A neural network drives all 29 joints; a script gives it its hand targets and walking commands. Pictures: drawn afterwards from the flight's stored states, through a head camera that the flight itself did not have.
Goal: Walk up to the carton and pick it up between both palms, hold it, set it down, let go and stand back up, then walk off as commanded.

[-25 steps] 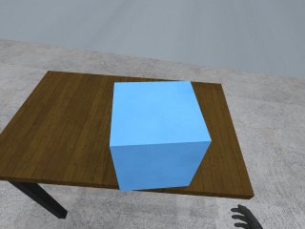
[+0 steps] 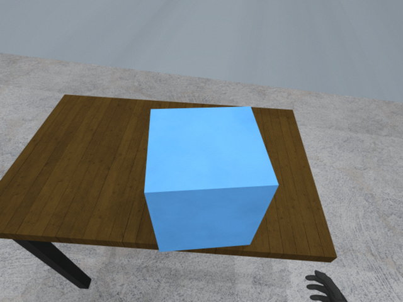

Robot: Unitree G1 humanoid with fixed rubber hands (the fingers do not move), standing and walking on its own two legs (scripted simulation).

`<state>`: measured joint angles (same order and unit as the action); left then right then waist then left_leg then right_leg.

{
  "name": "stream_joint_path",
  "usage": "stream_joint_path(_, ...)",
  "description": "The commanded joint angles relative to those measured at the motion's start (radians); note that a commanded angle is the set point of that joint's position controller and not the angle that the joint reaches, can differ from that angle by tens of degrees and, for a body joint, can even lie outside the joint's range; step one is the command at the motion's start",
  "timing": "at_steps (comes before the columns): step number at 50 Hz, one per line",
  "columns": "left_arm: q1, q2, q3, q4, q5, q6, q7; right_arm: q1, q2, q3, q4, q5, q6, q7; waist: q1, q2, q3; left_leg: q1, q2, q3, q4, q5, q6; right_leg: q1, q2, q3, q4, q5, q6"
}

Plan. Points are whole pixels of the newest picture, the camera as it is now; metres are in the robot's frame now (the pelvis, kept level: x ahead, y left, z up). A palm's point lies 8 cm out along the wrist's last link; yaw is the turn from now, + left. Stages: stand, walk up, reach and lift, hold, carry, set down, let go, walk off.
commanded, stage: stand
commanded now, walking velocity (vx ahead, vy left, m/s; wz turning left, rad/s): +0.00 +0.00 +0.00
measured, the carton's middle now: (203, 181) +0.36 +0.00 +0.03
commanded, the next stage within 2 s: walk off in 0.70 s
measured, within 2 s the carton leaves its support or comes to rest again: neither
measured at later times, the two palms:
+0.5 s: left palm out of the picture +0.05 +0.27 -0.12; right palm out of the picture +0.12 -0.27 -0.08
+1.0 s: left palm out of the picture +0.02 +0.27 -0.12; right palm out of the picture +0.08 -0.27 -0.09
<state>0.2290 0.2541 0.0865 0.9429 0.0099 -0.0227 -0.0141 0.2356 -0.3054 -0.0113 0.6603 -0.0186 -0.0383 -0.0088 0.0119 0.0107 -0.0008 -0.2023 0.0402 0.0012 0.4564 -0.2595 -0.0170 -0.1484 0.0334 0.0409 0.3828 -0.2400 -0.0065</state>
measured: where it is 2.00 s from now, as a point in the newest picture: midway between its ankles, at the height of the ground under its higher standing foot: outside the picture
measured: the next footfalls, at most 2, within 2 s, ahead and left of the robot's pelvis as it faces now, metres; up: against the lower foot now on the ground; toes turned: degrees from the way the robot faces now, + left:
left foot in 1.56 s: -0.17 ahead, +0.07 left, +0.00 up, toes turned -2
right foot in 1.98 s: -0.38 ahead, -0.11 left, +0.00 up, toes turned +4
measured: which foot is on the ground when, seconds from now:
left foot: down 0.00-1.00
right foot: down 0.00-1.00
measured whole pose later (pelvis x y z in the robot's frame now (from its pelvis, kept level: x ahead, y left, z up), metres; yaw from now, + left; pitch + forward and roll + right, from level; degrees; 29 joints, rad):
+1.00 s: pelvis -0.04 +0.00 +0.00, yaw +0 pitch -3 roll -1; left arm 0.23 0.26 0.09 0.93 0.01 0.00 0.00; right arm 0.24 -0.32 -0.01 0.73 -0.02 -0.01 -0.01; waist 0.01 0.02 0.04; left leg -0.22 0.04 0.00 0.50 -0.23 -0.01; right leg -0.18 0.03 0.04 0.45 -0.22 0.00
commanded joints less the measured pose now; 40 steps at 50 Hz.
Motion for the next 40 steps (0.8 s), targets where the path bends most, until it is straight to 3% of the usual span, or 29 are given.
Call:
stream_joint_path(1,-0.053,0.261,0.023,-0.061,0.007,-0.026,0.010,0.002,-0.201,-0.061,0.056,-0.004,-0.025,-0.017,-0.009,0.030,-0.106,0.113,0.100,-0.058,-0.045,0.340,0.066,0.053,-0.141,0.100,0.019,0.364,-0.053)
stream_joint_path(2,-0.072,0.254,0.027,-0.060,0.009,-0.026,0.004,0.003,-0.201,-0.056,0.051,-0.003,-0.025,-0.016,-0.020,0.072,-0.126,0.116,0.098,-0.049,-0.044,0.359,0.059,0.070,-0.139,0.083,0.017,0.362,-0.047)
stream_joint_path(4,-0.068,0.263,0.029,-0.068,0.011,-0.025,0.006,-0.023,-0.215,-0.054,0.057,-0.002,-0.023,-0.022,-0.009,0.038,-0.127,0.134,0.101,-0.060,-0.053,0.371,0.063,0.048,-0.120,0.077,0.028,0.342,-0.043)
stream_joint_path(7,-0.045,0.264,0.030,-0.053,0.016,-0.028,0.009,-0.007,-0.205,-0.053,0.058,-0.003,-0.032,-0.020,-0.009,0.057,-0.101,0.109,0.096,-0.057,-0.048,0.342,0.062,0.029,-0.134,0.086,0.022,0.352,-0.043)
stream_joint_path(9,-0.085,0.263,0.027,-0.054,0.009,-0.019,0.003,-0.025,-0.222,-0.068,0.062,-0.008,-0.021,-0.019,-0.016,0.021,-0.122,0.125,0.100,-0.050,-0.048,0.322,0.060,0.029,-0.134,0.080,0.024,0.332,-0.041)
stream_joint_path(10,-0.060,0.263,0.027,-0.065,0.007,-0.025,0.005,-0.016,-0.222,-0.060,0.062,-0.001,-0.021,-0.019,-0.005,0.047,-0.102,0.120,0.101,-0.068,-0.047,0.305,0.064,0.020,-0.127,0.075,0.008,0.312,-0.042)
stream_joint_path(11,-0.086,0.270,0.032,-0.046,0.016,-0.025,0.009,-0.044,-0.210,-0.060,0.061,-0.005,-0.022,-0.015,-0.022,0.045,-0.095,0.125,0.093,-0.054,-0.062,0.332,0.055,0.015,-0.121,0.081,0.004,0.328,-0.032)
stream_joint_path(12,-0.068,0.269,0.030,-0.053,0.011,-0.023,0.010,-0.019,-0.223,-0.059,0.070,-0.009,-0.022,-0.016,-0.017,0.029,-0.105,0.119,0.095,-0.056,-0.060,0.333,0.054,0.033,-0.123,0.076,0.007,0.332,-0.041)
stream_joint_path(13,-0.057,0.265,0.033,-0.050,0.014,-0.024,0.010,-0.041,-0.209,-0.061,0.075,-0.008,-0.025,-0.021,-0.003,0.051,-0.106,0.117,0.095,-0.057,-0.054,0.327,0.059,0.040,-0.127,0.081,0.014,0.333,-0.045)
stream_joint_path(14,-0.064,0.257,0.029,-0.057,0.015,-0.021,0.010,-0.029,-0.210,-0.062,0.064,-0.004,-0.031,-0.020,-0.021,0.054,-0.126,0.133,0.096,-0.056,-0.048,0.353,0.063,0.046,-0.132,0.079,0.018,0.368,-0.049)
stream_joint_path(15,-0.078,0.263,0.029,-0.053,0.013,-0.023,0.006,-0.044,-0.215,-0.061,0.061,-0.005,-0.029,-0.023,-0.018,0.037,-0.113,0.126,0.097,-0.054,-0.048,0.348,0.059,0.036,-0.130,0.078,0.013,0.358,-0.040)
stream_joint_path(17,-0.057,0.244,0.022,-0.043,0.008,-0.032,0.009,-0.009,-0.212,-0.057,0.073,-0.005,-0.029,-0.022,-0.019,0.065,-0.123,0.125,0.101,-0.057,-0.053,0.363,0.056,0.051,-0.139,0.086,0.004,0.370,-0.039)
stream_joint_path(18,-0.074,0.261,0.023,-0.036,0.012,-0.028,0.010,-0.004,-0.199,-0.060,0.067,-0.009,-0.031,-0.022,-0.026,0.027,-0.126,0.141,0.101,-0.055,-0.053,0.382,0.060,0.048,-0.133,0.073,0.027,0.380,-0.043)
stream_joint_path(21,-0.050,0.260,0.025,-0.033,0.006,-0.026,0.011,0.000,-0.207,-0.056,0.080,-0.001,-0.023,-0.027,-0.007,0.054,-0.093,0.112,0.097,-0.075,-0.063,0.381,0.068,0.047,-0.132,0.085,0.014,0.366,-0.047)
stream_joint_path(22,-0.052,0.267,0.029,-0.034,0.007,-0.024,0.013,-0.010,-0.214,-0.053,0.075,-0.009,-0.024,-0.022,-0.018,0.081,-0.084,0.116,0.102,-0.048,-0.064,0.364,0.060,0.033,-0.136,0.083,0.022,0.355,-0.049)
stream_joint_path(23,-0.055,0.253,0.025,-0.041,0.010,-0.028,0.011,-0.022,-0.207,-0.063,0.076,-0.005,-0.028,-0.018,-0.018,0.033,-0.111,0.121,0.106,-0.062,-0.061,0.365,0.054,0.040,-0.137,0.067,0.023,0.352,-0.054)
stream_joint_path(24,-0.064,0.255,0.020,-0.044,0.012,-0.028,0.005,-0.033,-0.208,-0.061,0.064,-0.002,-0.034,-0.017,-0.015,0.025,-0.105,0.130,0.103,-0.066,-0.056,0.357,0.060,0.035,-0.129,0.069,0.017,0.349,-0.047)
stream_joint_path(26,-0.060,0.264,0.019,-0.025,0.011,-0.026,0.009,-0.023,-0.214,-0.057,0.084,-0.007,-0.028,-0.017,-0.010,0.082,-0.103,0.133,0.101,-0.056,-0.067,0.360,0.058,0.044,-0.136,0.084,0.008,0.353,-0.050)
stream_joint_path(28,-0.060,0.253,0.024,-0.034,0.009,-0.021,0.010,-0.037,-0.215,-0.064,0.084,-0.005,-0.029,-0.022,-0.014,0.045,-0.084,0.137,0.105,-0.058,-0.070,0.339,0.062,0.009,-0.129,0.085,0.003,0.338,-0.048)
stream_joint_path(33,-0.043,0.252,0.016,-0.012,0.002,-0.029,0.010,-0.014,-0.210,-0.058,0.094,0.002,-0.026,-0.019,-0.008,0.020,-0.084,0.119,0.099,-0.072,-0.079,0.320,0.061,0.035,-0.133,0.093,-0.013,0.334,-0.044)
stream_joint_path(34,-0.071,0.263,0.024,-0.018,0.015,-0.029,0.008,-0.031,-0.204,-0.055,0.094,-0.004,-0.029,-0.018,-0.019,0.035,-0.092,0.122,0.104,-0.053,-0.071,0.294,0.059,0.032,-0.135,0.091,-0.016,0.325,-0.040)
stream_joint_path(36,-0.061,0.262,0.025,-0.015,0.010,-0.026,0.009,-0.033,-0.207,-0.053,0.106,-0.008,-0.026,-0.018,-0.009,0.066,-0.083,0.097,0.104,-0.069,-0.077,0.247,0.056,0.043,-0.142,0.097,-0.015,0.304,-0.047)
stream_joint_path(39,-0.078,0.278,0.023,-0.010,0.013,-0.030,0.008,-0.035,-0.219,-0.053,0.106,-0.006,-0.017,-0.022,-0.011,0.042,-0.067,0.100,0.096,-0.066,-0.100,0.246,0.057,0.033,-0.130,0.102,-0.024,0.267,-0.048)
stream_joint_path(40,-0.067,0.257,0.015,-0.005,-0.003,-0.026,0.005,-0.033,-0.221,-0.058,0.105,-0.004,-0.024,-0.016,-0.003,0.004,-0.052,0.094,0.103,-0.068,-0.096,0.227,0.058,0.014,-0.131,0.105,-0.031,0.239,-0.039)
